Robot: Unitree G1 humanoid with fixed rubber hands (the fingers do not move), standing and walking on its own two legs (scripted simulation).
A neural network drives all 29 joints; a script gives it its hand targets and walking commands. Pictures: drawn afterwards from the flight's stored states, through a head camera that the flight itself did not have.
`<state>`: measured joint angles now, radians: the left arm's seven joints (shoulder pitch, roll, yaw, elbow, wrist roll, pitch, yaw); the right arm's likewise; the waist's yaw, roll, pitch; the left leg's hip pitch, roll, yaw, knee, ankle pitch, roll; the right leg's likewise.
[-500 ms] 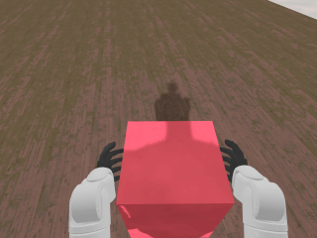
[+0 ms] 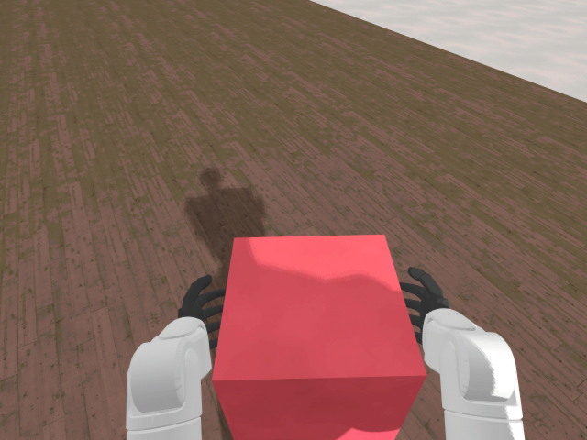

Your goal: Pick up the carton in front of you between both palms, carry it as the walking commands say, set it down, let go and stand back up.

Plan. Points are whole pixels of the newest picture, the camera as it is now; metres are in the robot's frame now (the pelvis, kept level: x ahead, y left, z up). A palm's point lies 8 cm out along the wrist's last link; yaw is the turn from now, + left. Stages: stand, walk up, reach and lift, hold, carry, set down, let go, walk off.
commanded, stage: carry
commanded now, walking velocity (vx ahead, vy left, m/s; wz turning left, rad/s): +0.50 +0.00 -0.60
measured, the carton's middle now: (311, 348) +0.28 +0.00 +0.00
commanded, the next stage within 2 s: none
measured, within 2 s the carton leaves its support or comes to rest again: neither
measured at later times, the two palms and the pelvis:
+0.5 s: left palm (257, 176) +0.62 +0.09 +0.06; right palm (406, 182) +0.60 -0.20 +0.06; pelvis +0.35 -0.03 +0.00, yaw -2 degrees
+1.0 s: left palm (228, 101) +0.95 +0.19 +0.07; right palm (335, 93) +1.00 -0.10 +0.07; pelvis +0.71 +0.00 +0.00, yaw +11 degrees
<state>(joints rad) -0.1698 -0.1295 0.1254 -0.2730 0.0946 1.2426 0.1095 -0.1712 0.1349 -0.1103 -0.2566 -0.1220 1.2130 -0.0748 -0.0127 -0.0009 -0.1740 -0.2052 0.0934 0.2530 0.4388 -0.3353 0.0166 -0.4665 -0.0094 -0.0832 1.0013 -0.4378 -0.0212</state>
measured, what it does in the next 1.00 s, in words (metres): walks ahead: right foot, then left foot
